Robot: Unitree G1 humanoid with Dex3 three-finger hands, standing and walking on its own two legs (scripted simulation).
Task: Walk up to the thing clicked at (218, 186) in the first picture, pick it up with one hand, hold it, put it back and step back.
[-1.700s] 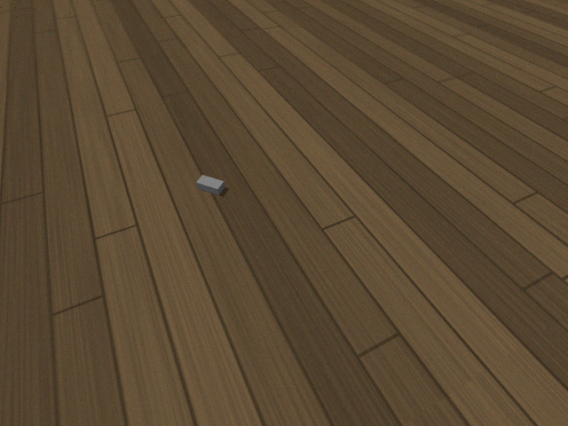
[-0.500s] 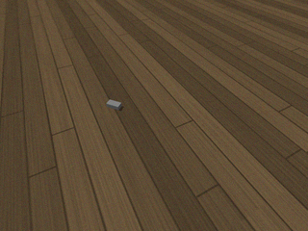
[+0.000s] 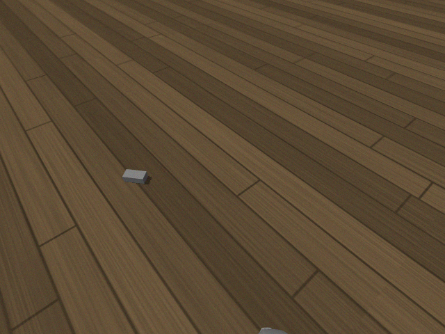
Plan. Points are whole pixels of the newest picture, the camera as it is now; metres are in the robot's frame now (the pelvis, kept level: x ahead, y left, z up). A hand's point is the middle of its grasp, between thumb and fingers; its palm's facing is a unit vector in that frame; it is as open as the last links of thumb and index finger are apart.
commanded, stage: walk up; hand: left
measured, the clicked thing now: (135, 176) +1.17 +0.48 -0.75
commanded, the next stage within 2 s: none
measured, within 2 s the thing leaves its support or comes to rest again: neither
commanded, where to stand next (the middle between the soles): +0.69 +0.30 m, yaw -14 degrees
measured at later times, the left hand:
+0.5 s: hand (54, 312) +0.24 +0.35 -0.14, palm faces -0.10 -0.89 -0.45, open 7.4 cm
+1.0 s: hand (57, 198) +0.54 +0.44 -0.13, palm faces -0.22 -0.85 -0.49, open 7.4 cm
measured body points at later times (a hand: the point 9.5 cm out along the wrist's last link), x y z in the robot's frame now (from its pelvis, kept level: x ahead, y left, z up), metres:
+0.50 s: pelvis +0.20 +0.06 -0.01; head +0.22 +0.05 +0.44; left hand +0.25 +0.39 -0.11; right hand +0.29 -0.28 -0.12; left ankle +0.34 +0.23 -0.70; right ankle +0.14 -0.10 -0.74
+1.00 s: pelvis +0.39 +0.17 -0.02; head +0.41 +0.14 +0.43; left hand +0.55 +0.48 -0.10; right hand +0.35 -0.14 -0.15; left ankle +0.35 +0.24 -0.74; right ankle +0.47 +0.06 -0.73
